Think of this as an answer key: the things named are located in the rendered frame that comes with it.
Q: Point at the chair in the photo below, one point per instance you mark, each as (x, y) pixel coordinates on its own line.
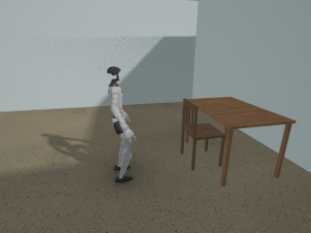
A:
(199, 131)

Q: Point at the robot left shin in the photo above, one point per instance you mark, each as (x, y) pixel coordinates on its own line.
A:
(120, 156)

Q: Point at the robot left hand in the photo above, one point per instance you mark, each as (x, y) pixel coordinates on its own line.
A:
(124, 116)

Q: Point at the robot right upper arm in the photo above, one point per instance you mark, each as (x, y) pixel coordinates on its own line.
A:
(115, 92)

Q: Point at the right robot forearm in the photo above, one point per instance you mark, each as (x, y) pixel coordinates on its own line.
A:
(119, 118)

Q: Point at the robot right hand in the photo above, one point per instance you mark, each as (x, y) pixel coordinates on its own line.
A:
(129, 134)

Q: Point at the right robot foot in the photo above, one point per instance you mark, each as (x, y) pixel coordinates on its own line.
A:
(124, 179)

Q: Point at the table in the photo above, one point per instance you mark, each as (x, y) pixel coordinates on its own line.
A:
(233, 113)

